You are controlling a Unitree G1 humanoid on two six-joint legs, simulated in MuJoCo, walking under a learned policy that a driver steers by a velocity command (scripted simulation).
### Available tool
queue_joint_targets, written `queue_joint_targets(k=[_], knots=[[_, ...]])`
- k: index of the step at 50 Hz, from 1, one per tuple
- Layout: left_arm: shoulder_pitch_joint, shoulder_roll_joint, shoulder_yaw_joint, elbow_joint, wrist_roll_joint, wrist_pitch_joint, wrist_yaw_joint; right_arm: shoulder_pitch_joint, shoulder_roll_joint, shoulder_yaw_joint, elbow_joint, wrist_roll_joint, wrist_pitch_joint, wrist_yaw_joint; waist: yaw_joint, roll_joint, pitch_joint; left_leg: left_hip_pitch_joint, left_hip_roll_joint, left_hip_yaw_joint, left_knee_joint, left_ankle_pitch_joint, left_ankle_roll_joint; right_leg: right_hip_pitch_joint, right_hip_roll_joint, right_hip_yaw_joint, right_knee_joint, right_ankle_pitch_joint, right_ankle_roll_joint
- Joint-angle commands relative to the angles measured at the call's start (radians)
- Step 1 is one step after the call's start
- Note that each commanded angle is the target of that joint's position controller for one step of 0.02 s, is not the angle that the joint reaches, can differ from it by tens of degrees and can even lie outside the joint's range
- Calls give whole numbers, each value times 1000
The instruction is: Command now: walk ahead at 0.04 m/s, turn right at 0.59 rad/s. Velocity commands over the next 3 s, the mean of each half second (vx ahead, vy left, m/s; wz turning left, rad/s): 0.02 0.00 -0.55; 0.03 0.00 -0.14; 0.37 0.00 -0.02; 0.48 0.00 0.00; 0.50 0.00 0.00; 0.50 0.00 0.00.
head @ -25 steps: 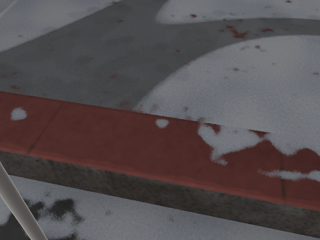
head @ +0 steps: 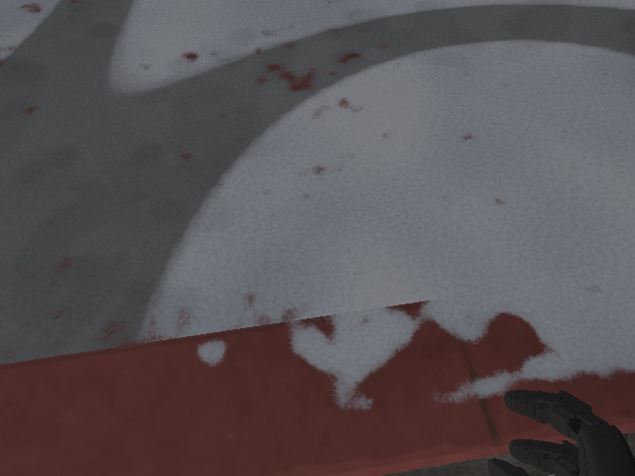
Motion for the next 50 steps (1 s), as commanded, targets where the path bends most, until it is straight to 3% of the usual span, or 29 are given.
queue_joint_targets(k=[1,3,5,7,11,14,17,18,20,22,24,25,27,28,29,30,31,32,33,35,36,37,38,40,43,46,48,49,50], knots=[[-42,18,-12,-167,15,11,-4,56,41,-6,28,30,17,-31,43,-8,-15,202,239,-451,-519,-19,147,-289,-147,-108,393,-32,1],[34,-26,-32,-156,4,26,6,39,20,-8,66,25,1,-26,94,-24,40,96,177,-227,-528,6,120,-222,-140,-168,378,83,-30],[-6,-35,-35,-174,5,31,36,88,-7,-12,83,15,-6,-18,64,55,54,154,228,-219,-583,22,133,-320,-138,-162,475,140,-29],[-68,-5,-29,-209,4,33,47,102,-34,-18,72,9,8,-21,50,90,32,218,229,-166,-586,26,120,-385,-151,-148,387,222,-2],[-173,42,-14,-289,20,55,71,168,-75,-36,34,18,47,-61,13,139,-25,381,310,-221,-594,67,145,-488,-217,-164,262,255,95],[-220,57,-6,-328,12,81,71,181,-116,-45,-9,10,58,-90,-8,167,-76,452,368,-260,-563,86,154,-509,-244,-144,273,236,119],[-224,55,0,-326,6,89,81,206,-133,-55,-43,12,55,-86,-38,153,-78,492,427,-282,-516,48,146,-526,-276,-140,259,192,124],[-234,41,-5,-336,11,84,74,231,-148,-63,-32,26,56,-86,-46,159,-78,523,444,-299,-516,29,138,-542,-292,-139,218,173,116],[-292,19,-17,-355,6,77,64,266,-165,-78,-30,29,60,-82,-82,153,-87,556,444,-299,-475,30,118,-522,-316,-137,60,132,94],[-295,1,-25,-341,-10,63,41,233,-194,-93,-46,35,64,-78,-79,156,-106,481,433,-245,-437,33,87,-359,-326,-182,-160,62,65],[-225,27,-13,-303,-23,59,26,178,-229,-110,-52,57,72,-69,-58,154,-124,384,414,-180,-388,85,44,-141,-301,-263,-383,23,38],[-181,53,1,-278,-12,54,14,167,-217,-112,-52,64,83,-67,-49,129,-139,368,374,-151,-293,136,14,-62,-287,-248,-515,35,8],[-73,117,33,-192,-26,39,6,226,-160,-99,-20,54,105,-41,-30,-142,-182,265,200,7,18,167,-91,248,-217,-300,-819,351,-62],[-64,152,47,-173,-36,38,5,211,-130,-91,-34,37,104,-15,-31,-267,-191,102,136,53,151,-73,-115,401,-254,-234,-811,497,-95],[-87,184,48,-159,-4,27,-11,236,-91,-81,-21,27,94,0,-72,-351,-198,-52,33,129,398,-307,-135,477,-294,-159,-750,810,-130],[-158,174,36,-200,20,13,-11,296,-85,-78,12,39,95,6,-105,-270,-252,-59,-30,62,576,-302,-151,442,-367,-79,-672,982,-148],[-212,145,17,-255,18,-5,-3,294,-86,-61,13,43,98,0,-107,-166,-286,-97,-29,-17,592,-295,-157,432,-432,6,-600,899,-153],[-270,147,7,-309,22,-11,10,290,-67,-43,-11,33,106,-14,-113,-153,-270,-93,-8,-128,625,-329,-150,349,-506,121,-548,836,-148],[-325,139,-8,-333,23,-12,21,335,-73,-30,-9,21,124,-23,-154,-175,-227,-59,-29,-102,609,-275,-146,271,-525,124,-553,780,-160],[-335,110,-25,-372,17,-28,38,354,-85,-26,-4,3,147,-32,-150,-150,-158,11,-25,-119,457,-244,-114,171,-546,144,-629,674,-165],[-306,107,-22,-389,7,-41,52,334,-121,-40,-17,6,157,-32,-109,-145,-159,36,5,-262,558,-212,-101,105,-603,223,-606,569,-174],[-313,111,-27,-403,5,-46,59,335,-131,-40,-28,13,167,-32,-111,-138,-156,-2,-5,-292,572,-228,-94,126,-602,225,-608,478,-172],[-301,90,-33,-413,9,-44,66,314,-141,-40,-37,7,171,-32,-86,-103,-155,-42,-31,-286,579,-240,-105,157,-572,192,-572,485,-160],[-292,95,-41,-418,23,-36,63,346,-127,-34,-37,12,171,-30,-97,-51,-177,-58,-68,-229,611,-221,-136,185,-556,152,-574,488,-157],[-327,105,-46,-428,30,-25,45,437,-118,-35,-19,14,180,-32,-132,-92,-184,-21,-88,-224,661,-259,-166,143,-538,81,-565,533,-146],[-439,89,-46,-450,19,-33,24,603,-105,-32,23,0,185,-26,-222,-117,-204,93,-51,-198,533,-264,-149,31,-531,17,-514,322,-91],[-550,29,-57,-459,8,-41,9,725,-56,-22,75,-10,172,-20,-308,-109,-118,255,-33,-151,87,-145,-77,-130,-448,-123,-395,96,-4],[-572,-11,-61,-438,-2,-33,12,789,-19,-15,108,-23,170,-11,-339,-53,-88,402,-54,-92,-139,-6,-27,-223,-366,-242,-238,-36,38],[-591,-114,-84,-458,17,-20,-4,805,-21,-14,140,-27,146,-1,-324,218,-45,370,-24,-224,-288,110,54,-265,-203,-395,255,-352,101]])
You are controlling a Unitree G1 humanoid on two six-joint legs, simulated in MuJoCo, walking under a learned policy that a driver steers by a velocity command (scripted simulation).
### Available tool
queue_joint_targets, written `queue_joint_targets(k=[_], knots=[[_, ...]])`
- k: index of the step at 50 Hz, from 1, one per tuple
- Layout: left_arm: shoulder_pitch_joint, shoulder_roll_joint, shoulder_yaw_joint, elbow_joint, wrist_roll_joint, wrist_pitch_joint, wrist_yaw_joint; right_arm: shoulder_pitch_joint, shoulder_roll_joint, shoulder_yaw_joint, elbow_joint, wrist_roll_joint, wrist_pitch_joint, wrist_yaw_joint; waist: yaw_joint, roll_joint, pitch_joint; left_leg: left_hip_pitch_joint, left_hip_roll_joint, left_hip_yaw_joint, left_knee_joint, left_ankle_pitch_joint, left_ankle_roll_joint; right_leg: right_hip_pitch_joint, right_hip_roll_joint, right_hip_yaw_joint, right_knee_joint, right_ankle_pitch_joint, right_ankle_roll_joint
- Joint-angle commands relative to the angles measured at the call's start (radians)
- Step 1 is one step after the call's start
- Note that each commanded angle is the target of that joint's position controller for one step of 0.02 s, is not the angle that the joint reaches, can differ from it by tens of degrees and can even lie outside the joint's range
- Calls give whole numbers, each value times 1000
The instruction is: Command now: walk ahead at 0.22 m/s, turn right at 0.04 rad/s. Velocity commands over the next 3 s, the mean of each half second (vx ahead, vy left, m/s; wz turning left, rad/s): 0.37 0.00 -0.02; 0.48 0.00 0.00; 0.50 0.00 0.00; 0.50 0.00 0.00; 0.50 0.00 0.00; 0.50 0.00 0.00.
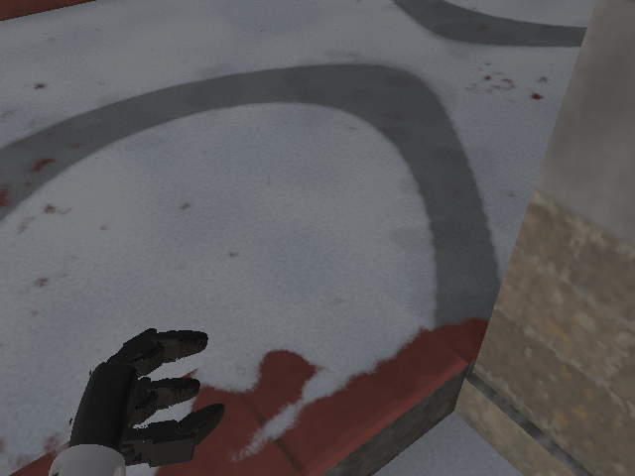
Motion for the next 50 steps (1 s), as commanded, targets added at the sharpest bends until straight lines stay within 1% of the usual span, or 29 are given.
queue_joint_targets(k=[1,2,3,4,6,8,10,11,12,13,14,15,17,22,26,29,31,32,33,35,36,37,38,39,40,41,44,48,50], knots=[[-146,-89,1,-152,-5,15,-31,46,-40,26,-15,-27,-58,35,78,406,89,-107,14,-268,-659,600,177,-22,203,-69,641,258,-77],[4,-31,22,-154,-35,36,-30,-209,-136,19,-119,-12,-84,48,236,411,96,-325,116,-515,-786,431,220,95,223,27,740,352,-83],[159,107,68,-133,-43,59,-4,-494,-207,1,-225,10,-113,61,362,297,176,-618,228,-674,-802,164,225,249,187,96,756,510,-121],[195,142,80,-86,-17,72,21,-513,-136,22,-222,40,-117,63,333,95,179,-611,221,-510,-684,99,190,291,177,86,709,552,-122],[268,100,58,-79,-14,52,53,-425,-90,25,-156,78,-137,34,321,122,169,-442,173,-393,-370,294,139,259,31,135,-166,538,-223],[263,25,48,67,-14,35,20,-199,-44,11,-65,42,-110,-11,217,73,31,-260,71,-119,-142,346,107,496,101,-140,-784,898,-237],[325,-79,14,211,2,46,-25,-163,90,35,-50,53,-108,-11,181,-127,127,-500,-85,-29,454,-29,92,593,55,-34,-1010,966,-310],[322,-42,-1,244,56,13,-42,-146,211,59,-60,51,-132,28,122,-129,81,-660,-155,-95,921,71,81,592,-24,59,-593,1475,-286],[334,89,49,270,35,-5,-65,-4,157,58,-29,63,-155,53,57,-89,-34,-736,-119,-157,1000,287,74,629,-125,194,-574,1450,-277],[424,206,95,301,-14,-6,-70,38,145,68,7,54,-166,66,91,-89,-139,-831,-57,-142,1047,351,55,708,-221,407,-747,811,-327],[422,186,99,302,-36,-13,-51,-80,132,70,-27,67,-166,63,142,-31,-68,-963,-2,-173,1050,409,36,710,-275,566,-944,203,-356],[376,111,73,310,-15,-21,-36,-225,118,64,-73,69,-156,58,155,6,39,-1017,13,-185,1055,503,18,631,-250,641,-1007,67,-362],[407,-19,23,381,37,-43,-17,-419,97,75,-105,55,-151,66,190,19,179,-1027,11,-187,1026,555,9,495,-186,564,-984,139,-413],[541,-65,-7,469,33,-25,9,-461,168,120,-106,75,-155,82,199,6,195,-956,40,-167,983,576,43,316,-140,338,-973,281,-414],[638,-4,7,495,29,-8,57,-572,171,138,-161,57,-155,95,235,8,160,-977,123,-99,807,528,7,391,-158,316,-1051,265,-410],[727,11,29,522,-13,-6,89,-631,197,152,-203,56,-152,94,262,-2,142,-1023,218,-138,793,342,-4,520,-218,361,-1099,342,-395],[715,41,51,519,-42,17,100,-664,212,168,-247,47,-156,107,250,4,92,-718,234,-2,436,176,18,439,-177,243,-1173,402,-358],[704,45,55,506,-42,27,102,-697,194,162,-254,38,-157,105,248,41,83,-560,216,21,315,89,16,374,-174,205,-1188,455,-352],[642,72,68,483,-56,34,92,-668,180,149,-239,40,-156,109,215,-31,63,-381,187,41,197,7,26,332,-162,135,-1197,542,-342],[611,111,76,467,-32,41,58,-529,81,86,-144,54,-148,94,184,-116,26,-97,41,243,46,-74,53,347,-110,26,-1100,990,-376],[590,117,69,458,-20,47,48,-421,11,45,-115,62,-155,89,115,-140,-2,-13,-4,204,-137,-140,90,435,-62,-14,-905,1311,-365],[533,84,62,440,-25,39,49,-276,-51,12,-67,59,-154,96,28,-109,-49,149,73,-53,-350,-88,163,371,-33,-48,-613,1515,-334],[416,0,56,363,-12,-3,49,-14,-240,-37,43,58,-146,87,-57,417,-43,309,223,-704,-930,-371,279,-15,169,-35,-162,800,-273],[429,-61,66,362,-7,-50,27,59,-254,-44,96,54,-159,74,3,425,-53,281,352,-1171,-1260,-572,269,-140,270,292,300,619,-265],[444,-155,46,344,-31,-66,8,-100,-198,-29,99,77,-171,85,118,358,89,130,390,-1108,-1258,-516,215,-242,265,330,497,701,-272],[379,-151,23,280,-17,-74,1,-202,-118,-15,116,83,-170,96,171,351,193,20,368,-863,-1163,-357,202,-313,227,233,519,755,-291],[425,-71,33,277,-21,-56,7,-299,179,40,234,8,-181,94,296,283,147,-113,239,-349,-850,27,122,-246,173,187,549,931,-324],[375,-137,-13,231,-3,-48,-21,-98,103,20,358,33,-189,92,286,128,126,105,243,-279,-945,225,161,-489,175,178,637,814,-346],[336,-94,-13,202,3,-49,-33,-96,89,20,348,39,-184,82,292,64,114,133,217,-193,-969,312,143,-504,159,184,498,860,-313]])
Over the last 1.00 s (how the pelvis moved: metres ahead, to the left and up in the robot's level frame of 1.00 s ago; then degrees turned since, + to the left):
0.00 -0.04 -0.03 -18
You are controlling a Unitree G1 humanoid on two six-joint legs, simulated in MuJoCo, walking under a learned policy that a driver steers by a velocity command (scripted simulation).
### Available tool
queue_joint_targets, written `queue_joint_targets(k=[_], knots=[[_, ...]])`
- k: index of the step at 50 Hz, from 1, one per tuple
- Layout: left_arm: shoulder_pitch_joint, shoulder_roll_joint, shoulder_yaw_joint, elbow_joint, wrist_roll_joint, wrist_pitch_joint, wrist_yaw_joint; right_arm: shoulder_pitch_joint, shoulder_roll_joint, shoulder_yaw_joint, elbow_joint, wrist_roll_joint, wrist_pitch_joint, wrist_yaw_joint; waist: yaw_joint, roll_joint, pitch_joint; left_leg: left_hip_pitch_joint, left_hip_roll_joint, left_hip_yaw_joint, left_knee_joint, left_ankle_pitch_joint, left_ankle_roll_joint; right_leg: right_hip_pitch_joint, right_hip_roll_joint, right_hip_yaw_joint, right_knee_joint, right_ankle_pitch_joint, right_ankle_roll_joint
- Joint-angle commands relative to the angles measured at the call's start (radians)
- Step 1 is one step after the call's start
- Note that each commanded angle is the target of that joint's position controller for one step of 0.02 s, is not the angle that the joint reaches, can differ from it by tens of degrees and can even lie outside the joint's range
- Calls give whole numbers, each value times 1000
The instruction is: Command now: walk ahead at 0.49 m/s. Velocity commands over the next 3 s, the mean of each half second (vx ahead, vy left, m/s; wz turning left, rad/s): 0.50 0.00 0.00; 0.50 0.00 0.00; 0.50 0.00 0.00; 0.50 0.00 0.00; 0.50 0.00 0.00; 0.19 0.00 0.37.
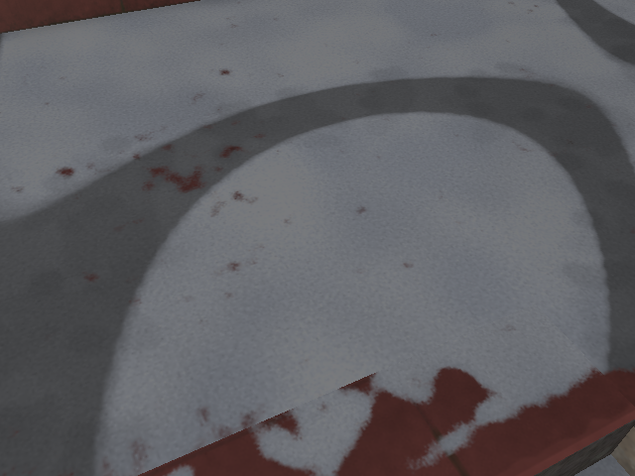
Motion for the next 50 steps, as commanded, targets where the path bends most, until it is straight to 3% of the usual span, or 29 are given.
queue_joint_targets(k=[1,3,6,8,9,11,13,14,15,17,18,19,20,21,22,23,24,25,26,27,28,30,32,33,36,39,43,46,50], knots=[[44,0,-32,-57,4,-1,-15,-124,-62,1,-109,10,-30,-16,76,22,125,9,160,-296,-516,82,97,-132,-49,20,-210,33,44],[-47,25,-29,-80,-3,-1,-6,-64,-99,-4,-120,9,-42,-47,22,8,96,90,193,-314,-629,143,148,-113,-82,-69,-313,34,95],[-46,13,-20,-41,-8,11,-18,55,-80,7,-66,-10,-39,-41,-16,69,62,368,213,-301,-608,265,163,-208,-143,-105,-252,54,116],[-100,-19,-26,-54,-21,7,-28,122,-62,10,-66,-1,-16,-32,-47,87,142,483,227,-324,-602,231,176,-400,-158,-88,-150,-79,110],[-171,-66,-39,-78,-39,10,-32,139,-92,-5,-67,-2,-2,-28,-78,95,185,582,251,-336,-610,231,182,-542,-173,-87,-106,-171,108],[-262,-84,-50,-126,-55,-4,-34,238,-63,-3,-58,2,12,-40,-119,118,267,745,308,-401,-583,232,200,-836,-192,-39,97,-398,127],[-293,-108,-72,-163,-59,-16,-45,236,-62,-5,-64,7,18,-58,-109,111,294,779,332,-389,-554,251,186,-987,-225,-18,221,-507,143],[-368,-129,-87,-200,-46,-14,-40,209,-88,-9,-59,-1,23,-65,-119,119,323,760,354,-391,-569,345,169,-1047,-242,-43,290,-547,151],[-375,-111,-93,-228,-47,-16,-46,157,-89,0,-78,-3,25,-67,-83,57,343,628,338,-333,-601,351,144,-946,-254,-93,193,-487,155],[-509,-160,-132,-320,-11,-33,-61,175,-61,13,-45,40,28,-69,-104,45,328,236,282,-269,-803,344,146,-486,-288,-231,-67,-245,134],[-489,-137,-143,-341,-10,-44,-72,105,-108,8,-52,68,26,-62,-49,59,275,-23,227,-147,-941,482,155,20,-259,-332,-393,-170,88],[-448,-140,-131,-324,-22,-46,-70,185,-131,8,-29,87,6,-51,-51,95,120,-54,212,-141,-897,1044,179,459,-155,-437,-444,-147,66],[-233,-57,-82,-271,-43,-53,-58,177,-220,2,-21,51,-17,-26,52,246,-31,102,233,-99,-690,1682,176,677,-70,-423,-458,-222,28],[-1,86,-16,-196,-49,-42,-39,117,-341,-25,-39,21,-16,-14,194,314,-141,278,221,-98,-487,1952,139,782,-12,-391,-616,-269,-3],[150,233,45,-135,-34,-18,-24,36,-411,-48,-67,13,-22,-5,276,379,-177,345,198,-151,-293,1909,88,864,-37,-221,-807,-267,-25],[270,348,96,-61,21,-3,-1,47,-278,-29,-100,12,-43,-15,228,82,-297,77,91,-218,52,1367,48,1145,-235,244,-922,-210,-132],[376,363,91,-5,60,7,5,33,-171,2,-97,7,-82,13,203,-326,-506,-14,-158,-306,515,320,17,1231,-438,715,-1335,-60,-271],[304,242,62,-1,70,-7,-3,50,-134,-16,-103,34,-105,41,143,-188,-495,-59,-157,-475,828,275,20,1133,-440,773,-1435,-226,-224],[189,158,47,6,17,-26,-26,-71,-95,-3,-175,55,-89,49,97,-49,-329,-151,-111,-385,914,287,39,959,-423,632,-1403,-407,-158],[132,75,29,68,-10,-45,-38,-223,-63,12,-253,41,-65,39,63,29,-137,-235,-73,-307,965,298,73,762,-399,507,-1379,-471,-117],[93,-7,3,124,6,-54,-43,-304,-56,18,-312,31,-47,38,15,56,-62,-288,-22,-304,1044,331,125,640,-389,399,-1370,-561,-92],[65,-88,-24,182,44,-70,-45,-275,-23,39,-348,27,-19,50,-68,49,41,-332,-5,-347,1112,388,190,463,-351,230,-1410,-477,-52],[63,-94,-33,207,35,-63,-49,-217,6,55,-344,45,-9,44,-116,12,80,-423,2,-347,1044,405,184,443,-304,24,-1443,-330,-28],[41,-50,-25,203,30,-63,-47,-203,-27,51,-337,50,3,32,-132,8,108,-440,16,-331,889,386,150,425,-286,-63,-1494,-318,-24],[53,5,-30,222,17,-86,-15,-319,-125,25,-360,-10,-2,24,-109,-18,108,-358,25,-232,564,568,71,413,-222,-213,-1614,-101,-16],[170,132,13,270,-2,-96,4,-456,-131,18,-340,18,-31,25,-22,-3,73,-427,83,-121,334,625,20,683,-246,-178,-1658,-69,-39],[261,140,27,289,11,-69,7,-619,-111,12,-338,49,-37,38,67,-31,129,-578,122,-112,85,589,-10,992,-348,-86,-1677,-88,-73],[261,133,35,287,5,-49,4,-672,-114,3,-330,50,-33,47,84,-52,167,-519,111,-89,-66,533,-15,1029,-360,-109,-1692,-98,-70],[242,181,63,288,-22,-43,10,-645,-124,-9,-322,37,-21,62,64,-77,215,-308,75,-67,-275,431,19,1034,-360,-171,-1672,-14,-48]])
Over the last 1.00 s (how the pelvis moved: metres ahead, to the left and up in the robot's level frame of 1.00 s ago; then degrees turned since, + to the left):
0.02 0.21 0.09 0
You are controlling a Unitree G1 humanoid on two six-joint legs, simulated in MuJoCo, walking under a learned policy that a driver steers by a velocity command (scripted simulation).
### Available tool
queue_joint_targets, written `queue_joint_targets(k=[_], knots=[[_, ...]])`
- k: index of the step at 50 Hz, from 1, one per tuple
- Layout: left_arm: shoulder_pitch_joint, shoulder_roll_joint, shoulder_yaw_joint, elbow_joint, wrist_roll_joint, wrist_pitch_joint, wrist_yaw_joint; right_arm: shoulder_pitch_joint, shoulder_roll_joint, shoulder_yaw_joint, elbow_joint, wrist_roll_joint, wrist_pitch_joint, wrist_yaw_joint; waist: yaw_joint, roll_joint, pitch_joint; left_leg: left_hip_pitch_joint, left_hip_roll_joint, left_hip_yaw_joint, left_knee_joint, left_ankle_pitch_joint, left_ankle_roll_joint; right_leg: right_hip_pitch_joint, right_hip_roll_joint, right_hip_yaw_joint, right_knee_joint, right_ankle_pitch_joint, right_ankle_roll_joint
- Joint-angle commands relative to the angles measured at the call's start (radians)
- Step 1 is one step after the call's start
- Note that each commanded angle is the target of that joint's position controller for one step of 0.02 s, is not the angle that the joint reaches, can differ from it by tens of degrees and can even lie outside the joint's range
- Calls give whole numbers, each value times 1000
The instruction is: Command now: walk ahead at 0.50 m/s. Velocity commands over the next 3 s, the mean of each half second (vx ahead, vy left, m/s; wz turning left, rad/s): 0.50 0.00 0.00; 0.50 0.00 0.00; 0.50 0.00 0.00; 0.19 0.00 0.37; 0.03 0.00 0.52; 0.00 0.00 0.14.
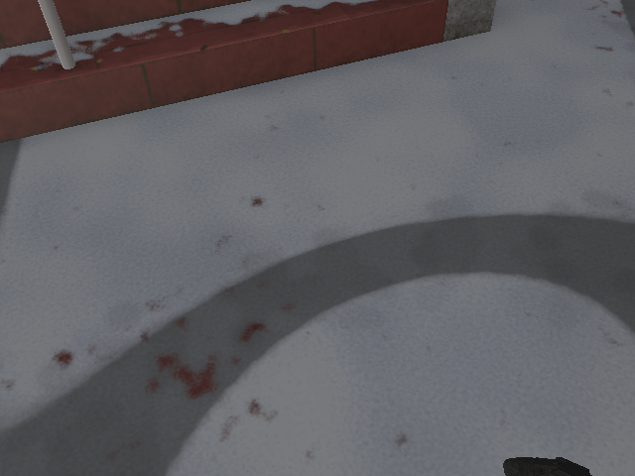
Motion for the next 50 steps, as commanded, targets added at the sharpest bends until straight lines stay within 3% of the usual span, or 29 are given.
queue_joint_targets(k=[1,3,4,5,6,7,8,9,10,12,15,18,20,23,27,29,31,32,33,34,35,36,37,38,39,42,43,46,50], knots=[[12,174,49,-24,-21,3,9,-121,-57,-22,-78,-16,-9,13,-24,-147,148,23,-32,13,-159,-80,35,22,-265,107,-29,424,-178],[-16,200,62,-32,-21,13,15,66,-121,-56,-23,-31,-14,8,-119,-162,44,253,-102,63,-234,-99,73,44,-230,66,192,733,-141],[-16,183,57,-46,-13,17,17,239,-186,-89,30,-35,-13,-4,-183,-150,-72,517,-108,46,-189,-75,95,-64,-186,52,394,763,-116],[-20,148,41,-89,9,14,20,412,-278,-114,62,-46,-11,-22,-224,5,-240,839,85,-190,-115,42,138,-308,-120,48,723,429,-86],[99,-9,-2,-92,11,-1,6,421,-323,-116,66,-40,-13,-24,-138,292,-365,1101,289,-649,-289,-209,299,-672,67,140,1049,-204,-21],[30,87,22,-94,-16,-19,9,404,-233,-93,57,-32,-21,-24,-167,193,-358,1047,266,-720,-386,-290,260,-753,47,291,1204,-206,-35],[-71,136,36,-132,-36,-32,6,336,-180,-80,44,-25,-28,-30,-160,142,-237,927,229,-556,-374,-233,206,-824,0,292,1238,-112,-52],[-126,137,35,-152,-29,-39,13,266,-151,-68,30,-27,-33,-30,-126,47,-174,777,207,-443,-382,-115,181,-795,-53,283,1196,-8,-64],[-157,137,40,-168,-17,-38,21,237,-123,-61,37,-35,-41,-28,-102,20,-122,667,181,-369,-413,-46,178,-767,-80,273,1154,54,-66],[-109,123,45,-175,-14,-17,19,246,-85,-47,60,-49,-55,-31,-56,51,-98,588,139,-292,-460,-25,183,-721,-113,268,1116,99,-77],[-145,102,44,-193,-11,10,22,275,-107,-46,77,-41,-63,-35,-40,18,-13,529,125,-228,-508,32,190,-808,-134,248,1043,127,-61],[-248,99,43,-231,4,14,20,331,-137,-49,91,-43,-53,-50,-64,-13,34,538,127,-196,-534,77,187,-907,-144,232,911,241,-29],[-312,94,41,-250,9,10,14,349,-154,-51,96,-39,-46,-61,-80,-1,52,533,103,-144,-541,141,168,-891,-128,215,754,330,-24],[-441,68,30,-281,-1,5,-3,383,-164,-54,111,-21,-43,-66,-124,7,65,565,75,-75,-556,166,141,-794,-77,159,514,418,-26],[-526,66,29,-310,-8,5,-25,435,-170,-65,145,-12,-23,-63,-156,21,97,742,135,-83,-505,183,147,-831,-55,158,376,371,-50],[-516,89,35,-319,-13,-3,-31,399,-177,-71,132,-10,-15,-63,-131,30,83,792,154,-90,-457,270,135,-785,-40,152,339,293,-83],[-425,132,54,-302,-5,-8,-31,356,-202,-81,122,-10,-9,-66,-73,68,21,810,145,-79,-351,520,111,-624,12,120,310,242,-117],[-300,160,71,-264,-2,-9,-26,324,-203,-82,116,-10,-3,-68,-6,66,-44,788,109,-49,-215,616,87,-458,47,95,270,263,-141],[-117,214,94,-208,6,-3,-19,311,-189,-79,102,-16,-1,-70,56,34,-155,630,57,-11,15,503,62,-166,5,141,303,311,-181],[29,306,116,-188,22,4,-7,394,-102,-54,80,-37,-14,-63,44,-169,-309,257,-71,16,398,47,11,235,-248,508,324,305,-303],[33,270,103,-180,8,4,-8,442,-69,-39,97,-28,-40,-48,22,-322,-395,7,-182,-112,643,-577,-7,367,-372,896,148,197,-412],[-29,211,89,-193,4,7,-5,372,-149,-62,85,0,-60,-38,30,-238,-290,-93,-110,-187,737,-538,11,269,-333,818,115,88,-359],[-117,178,78,-213,2,11,-1,283,-163,-63,52,17,-68,-40,8,-171,-167,-107,-49,-145,720,-438,18,97,-296,653,92,78,-308],[-183,141,66,-221,3,1,-4,224,-154,-63,35,-7,-60,-52,-31,-55,-87,-72,-3,-126,634,-342,18,-66,-258,562,36,104,-277],[-222,119,58,-225,11,-8,-7,213,-152,-71,28,-23,-44,-64,-66,-58,-47,-16,28,-131,561,-289,16,-172,-224,502,0,145,-258],[-201,132,59,-204,12,-23,-10,256,-114,-70,33,-27,-10,-73,-108,-99,-8,34,54,-128,464,-235,-4,-278,-190,405,-66,226,-267],[-185,148,63,-191,16,-24,-10,243,-117,-73,28,-21,-8,-74,-109,-93,7,15,61,-130,433,-198,-17,-295,-188,376,-74,273,-272],[-130,168,70,-167,11,-16,4,152,-114,-76,5,-38,-7,-70,-83,-80,37,-39,62,-113,270,-49,-44,-271,-169,302,-85,393,-260],[-73,183,74,-141,-3,-6,12,27,-90,-69,-25,-29,-12,-58,-36,-89,48,5,28,-84,39,97,-45,-213,-138,231,-78,391,-221]])
Over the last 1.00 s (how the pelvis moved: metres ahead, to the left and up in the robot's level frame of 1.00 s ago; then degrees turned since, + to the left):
0.60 -0.04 0.20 2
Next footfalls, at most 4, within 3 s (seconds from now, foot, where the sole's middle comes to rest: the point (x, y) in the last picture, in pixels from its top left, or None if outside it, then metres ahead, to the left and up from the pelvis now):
0.08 left None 0.24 0.15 -0.78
0.66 right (393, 461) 0.57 -0.07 -0.78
1.22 left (293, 343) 0.85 0.17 -0.78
1.70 right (387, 263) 1.11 -0.05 -0.78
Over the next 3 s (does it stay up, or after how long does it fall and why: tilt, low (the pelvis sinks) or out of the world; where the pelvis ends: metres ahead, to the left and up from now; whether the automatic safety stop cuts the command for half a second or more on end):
stays up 0.99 0.07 -0.01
